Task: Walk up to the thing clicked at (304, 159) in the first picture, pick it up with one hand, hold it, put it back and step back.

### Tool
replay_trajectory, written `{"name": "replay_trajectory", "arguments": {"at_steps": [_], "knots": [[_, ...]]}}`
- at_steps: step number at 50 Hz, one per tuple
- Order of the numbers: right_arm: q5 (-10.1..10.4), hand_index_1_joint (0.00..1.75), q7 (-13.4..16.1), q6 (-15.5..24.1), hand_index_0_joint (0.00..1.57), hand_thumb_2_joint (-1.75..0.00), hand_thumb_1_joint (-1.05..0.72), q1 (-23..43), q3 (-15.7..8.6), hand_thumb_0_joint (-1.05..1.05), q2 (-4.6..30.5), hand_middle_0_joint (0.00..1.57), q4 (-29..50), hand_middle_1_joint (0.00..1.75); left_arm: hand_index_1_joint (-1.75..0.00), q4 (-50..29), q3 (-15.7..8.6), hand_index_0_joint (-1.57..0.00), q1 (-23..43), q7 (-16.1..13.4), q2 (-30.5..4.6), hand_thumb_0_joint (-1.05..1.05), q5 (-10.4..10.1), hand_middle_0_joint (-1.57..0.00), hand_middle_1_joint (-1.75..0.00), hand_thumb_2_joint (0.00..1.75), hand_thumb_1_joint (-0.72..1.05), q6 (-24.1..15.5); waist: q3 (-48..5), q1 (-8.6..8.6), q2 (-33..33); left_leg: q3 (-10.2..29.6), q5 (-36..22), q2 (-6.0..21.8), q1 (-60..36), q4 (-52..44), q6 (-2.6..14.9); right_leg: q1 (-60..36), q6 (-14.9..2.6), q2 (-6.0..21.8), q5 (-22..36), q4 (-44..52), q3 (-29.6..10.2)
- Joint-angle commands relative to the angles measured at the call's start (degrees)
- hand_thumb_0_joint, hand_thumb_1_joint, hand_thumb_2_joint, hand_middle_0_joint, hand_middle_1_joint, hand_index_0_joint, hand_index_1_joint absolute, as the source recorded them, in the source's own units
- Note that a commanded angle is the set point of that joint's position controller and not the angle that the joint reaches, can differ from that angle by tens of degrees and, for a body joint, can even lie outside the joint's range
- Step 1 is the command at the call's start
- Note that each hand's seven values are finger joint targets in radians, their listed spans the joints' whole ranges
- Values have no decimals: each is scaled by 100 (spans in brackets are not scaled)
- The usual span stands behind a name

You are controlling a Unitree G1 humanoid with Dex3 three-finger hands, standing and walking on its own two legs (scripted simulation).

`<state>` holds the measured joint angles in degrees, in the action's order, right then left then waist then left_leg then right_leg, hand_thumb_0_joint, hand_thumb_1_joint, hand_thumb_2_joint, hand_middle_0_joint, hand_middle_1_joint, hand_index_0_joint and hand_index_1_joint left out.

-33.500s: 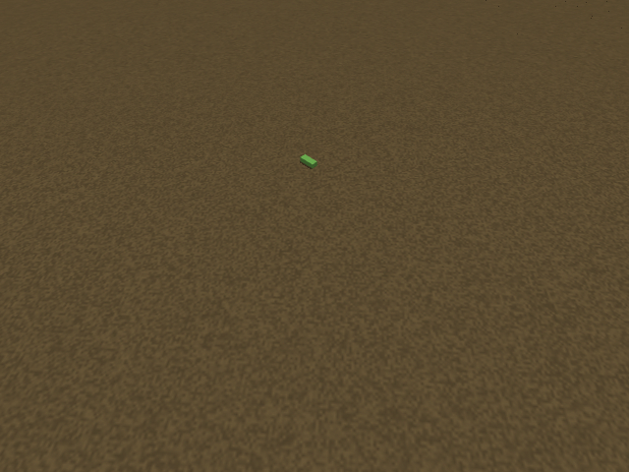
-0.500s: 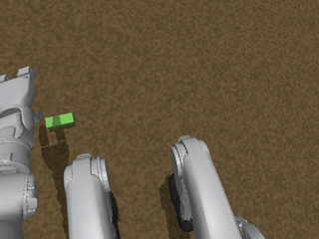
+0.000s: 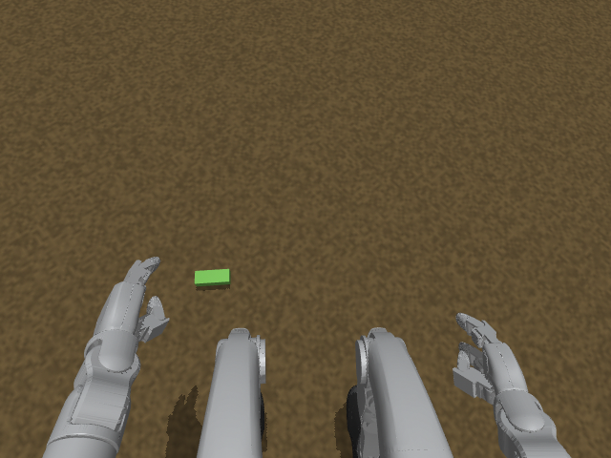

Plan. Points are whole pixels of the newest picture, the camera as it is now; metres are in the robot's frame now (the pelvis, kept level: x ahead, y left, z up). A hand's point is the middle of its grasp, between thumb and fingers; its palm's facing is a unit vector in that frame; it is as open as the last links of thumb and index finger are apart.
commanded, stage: home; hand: left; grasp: from above
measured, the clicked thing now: (212, 277) +0.49 +0.24 -0.52
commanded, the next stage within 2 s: none
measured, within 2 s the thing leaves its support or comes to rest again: neither
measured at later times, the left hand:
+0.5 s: hand (108, 343) +0.24 +0.20 +0.11, palm faces +0.11 -0.97 -0.22, open 7.4 cm
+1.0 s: hand (93, 364) +0.22 +0.19 +0.13, palm faces +0.12 -0.97 -0.21, open 7.4 cm
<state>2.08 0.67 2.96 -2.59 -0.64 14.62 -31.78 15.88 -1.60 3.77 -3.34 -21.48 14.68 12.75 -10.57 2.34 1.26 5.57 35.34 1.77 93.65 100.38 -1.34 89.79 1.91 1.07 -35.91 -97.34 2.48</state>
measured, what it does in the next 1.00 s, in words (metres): rises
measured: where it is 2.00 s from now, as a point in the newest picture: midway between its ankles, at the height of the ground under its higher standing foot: (307, 452)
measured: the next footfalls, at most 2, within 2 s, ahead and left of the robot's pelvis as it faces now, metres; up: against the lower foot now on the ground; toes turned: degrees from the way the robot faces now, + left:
none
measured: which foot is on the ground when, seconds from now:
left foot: down 0.00-1.00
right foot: down 0.00-1.00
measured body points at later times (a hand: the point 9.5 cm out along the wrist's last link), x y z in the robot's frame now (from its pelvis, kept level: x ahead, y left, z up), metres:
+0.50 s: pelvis +0.07 +0.00 +0.16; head +0.11 +0.02 +0.61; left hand +0.23 +0.25 +0.13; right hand +0.22 -0.23 +0.09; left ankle +0.08 +0.13 -0.50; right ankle +0.08 -0.14 -0.50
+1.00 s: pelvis +0.07 +0.00 +0.18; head +0.10 +0.01 +0.63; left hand +0.21 +0.24 +0.15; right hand +0.26 -0.23 +0.12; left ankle +0.08 +0.13 -0.50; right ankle +0.08 -0.14 -0.50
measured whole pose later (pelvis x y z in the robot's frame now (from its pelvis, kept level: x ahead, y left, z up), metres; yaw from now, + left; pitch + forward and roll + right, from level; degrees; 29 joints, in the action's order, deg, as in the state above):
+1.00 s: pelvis +0.07 +0.00 +0.18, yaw +3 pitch +10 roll -3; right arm 0.4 10.2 13.1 -15.2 2.2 12.0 -30.3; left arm -8.5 -2.1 -28.7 -1.4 -12.7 -2.5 26.1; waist -8.7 1.5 2.2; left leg 3.7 28.1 2.1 41.0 58.6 -1.1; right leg 36.9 1.8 1.4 -27.9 -54.6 3.2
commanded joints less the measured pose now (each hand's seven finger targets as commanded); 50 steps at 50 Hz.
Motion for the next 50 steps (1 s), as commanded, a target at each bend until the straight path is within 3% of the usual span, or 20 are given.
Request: {"name": "replay_trajectory", "arguments": {"at_steps": [1,9,14,17,21,25,33,44,50], "knots": [[22,30,226,336,20,-90,-90,-296,-255,0,813,20,662,30,-30,-1462,-379,-20,196,-142,-648,0,-694,-20,-30,90,90,103,-2241,246,575,-3,84,-45,-2884,-2281,214,-1788,-287,-142,300,2003,5],[64,30,606,577,20,-90,-90,-648,-26,0,553,20,805,30,-30,-2215,-525,-20,-1045,-231,-169,0,-1455,-20,-30,90,90,681,-1884,189,485,-55,-781,-51,-4096,-3317,185,-3243,-283,-170,1027,3159,1],[30,30,857,765,20,-90,-90,-911,45,0,449,20,880,30,-30,-2607,-547,-20,-1822,-210,91,0,-1723,-20,-30,90,90,880,-1635,186,457,-150,-1685,-78,-4820,-3891,159,-4188,-258,-197,1761,3790,57],[-5,30,951,859,20,-90,-90,-1046,61,0,421,20,962,30,-30,-2894,-498,-20,-2224,-170,208,0,-1838,-20,-30,90,90,986,-1347,170,446,-224,-1855,-92,-5154,-4251,162,-4622,-225,-207,1956,4216,99],[-36,30,1033,978,20,-90,-90,-1144,51,0,369,20,1066,30,-30,-3298,-437,-20,-2837,-118,303,0,-1847,-20,-30,90,90,1107,-1147,84,413,-284,-2134,-113,-5579,-4643,153,-5115,-225,-233,2157,4632,152],[-74,30,1066,1072,20,-90,-90,-1134,43,0,360,20,1129,30,-30,-3391,-376,-20,-3230,-35,387,0,-1823,-20,-30,90,90,1195,-569,49,254,-279,-2071,-127,-5653,-4924,165,-5255,-211,-254,2063,4935,227],[-134,30,1051,1251,20,-90,-90,-1028,-21,0,474,20,1145,30,-30,-3538,-331,-20,-3119,160,345,0,-1766,-20,-30,90,90,1194,-91,79,70,-342,-1672,-157,-5782,-5212,195,-5310,-157,-235,1685,5210,266],[-195,30,1025,1339,20,-90,-90,-1005,-59,0,489,20,1034,30,-30,-3573,-381,-20,-3154,178,291,0,-1703,-20,-30,90,90,1046,-529,34,188,-393,-2200,-194,-6038,-5042,175,-5562,-141,-207,2211,5113,193],[-190,30,1032,1344,20,-90,-90,-957,-40,0,476,20,1017,30,-30,-3589,-357,-20,-3154,154,319,0,-1696,-20,-30,90,90,1041,-421,-11,201,-357,-2078,-152,-6044,-5145,158,-5530,-164,-230,2041,5099,226]]}}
